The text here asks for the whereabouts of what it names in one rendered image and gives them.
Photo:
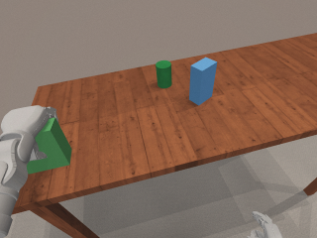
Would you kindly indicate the robot left forearm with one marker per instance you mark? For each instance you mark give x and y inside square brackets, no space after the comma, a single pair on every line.
[16,147]

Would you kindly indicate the sponge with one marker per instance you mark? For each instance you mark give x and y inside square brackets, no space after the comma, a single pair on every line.
[54,144]

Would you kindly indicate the robot left hand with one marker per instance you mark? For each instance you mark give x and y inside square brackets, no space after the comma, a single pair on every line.
[30,119]

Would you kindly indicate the robot right hand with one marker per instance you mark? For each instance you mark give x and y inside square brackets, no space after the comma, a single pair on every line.
[270,230]

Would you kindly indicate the table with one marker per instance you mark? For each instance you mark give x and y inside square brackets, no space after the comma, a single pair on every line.
[123,128]

